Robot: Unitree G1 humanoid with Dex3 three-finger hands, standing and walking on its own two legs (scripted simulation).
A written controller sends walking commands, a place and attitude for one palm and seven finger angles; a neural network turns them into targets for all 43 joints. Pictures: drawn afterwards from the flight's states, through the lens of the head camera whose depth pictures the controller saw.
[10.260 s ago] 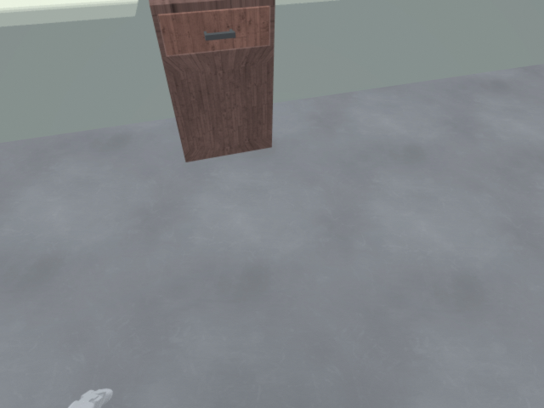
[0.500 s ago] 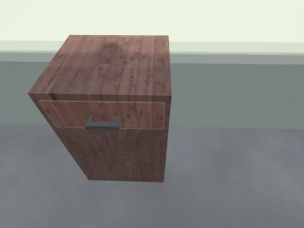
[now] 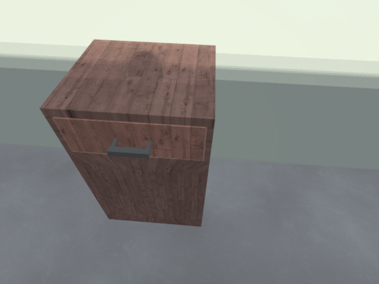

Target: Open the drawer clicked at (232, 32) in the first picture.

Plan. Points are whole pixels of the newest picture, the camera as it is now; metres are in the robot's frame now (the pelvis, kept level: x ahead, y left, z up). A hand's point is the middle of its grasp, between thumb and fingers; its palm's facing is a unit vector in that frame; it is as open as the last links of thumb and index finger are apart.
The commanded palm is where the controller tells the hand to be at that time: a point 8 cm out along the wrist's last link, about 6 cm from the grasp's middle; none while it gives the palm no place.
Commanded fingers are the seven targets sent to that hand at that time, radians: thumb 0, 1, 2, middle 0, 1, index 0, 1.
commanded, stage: come to a stop and stand still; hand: left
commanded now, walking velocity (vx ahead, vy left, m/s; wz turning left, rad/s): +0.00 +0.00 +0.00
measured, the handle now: (130, 147) +0.51 +0.23 -0.09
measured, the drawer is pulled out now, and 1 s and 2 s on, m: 0.00 0.00 0.00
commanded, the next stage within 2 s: look again from close up in 0.02 s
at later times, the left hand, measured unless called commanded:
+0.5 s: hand out of the picture -0.02 +0.22 -0.18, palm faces +0.02 -0.98 -0.19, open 7.3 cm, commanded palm none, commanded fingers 0.00 0.90 0.90 -0.20 -0.30 -0.20 -0.30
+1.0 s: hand (84, 246) +0.19 +0.24 -0.03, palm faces +0.02 -0.46 -0.89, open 8.0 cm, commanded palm +0.11 +0.27 -0.03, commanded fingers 0.00 0.50 0.73 -0.23 -0.56 -0.23 -0.56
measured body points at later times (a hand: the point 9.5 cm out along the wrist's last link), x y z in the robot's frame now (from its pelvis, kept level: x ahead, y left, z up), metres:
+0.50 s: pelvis -0.03 +0.05 +0.00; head -0.05 +0.05 +0.45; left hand -0.02 +0.28 -0.16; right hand -0.04 -0.15 -0.17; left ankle -0.03 +0.13 -0.74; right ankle +0.00 -0.06 -0.74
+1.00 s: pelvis -0.03 +0.06 -0.03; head -0.03 +0.03 +0.42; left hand +0.19 +0.26 +0.02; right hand +0.15 -0.21 -0.10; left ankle -0.03 +0.13 -0.74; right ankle +0.00 -0.05 -0.74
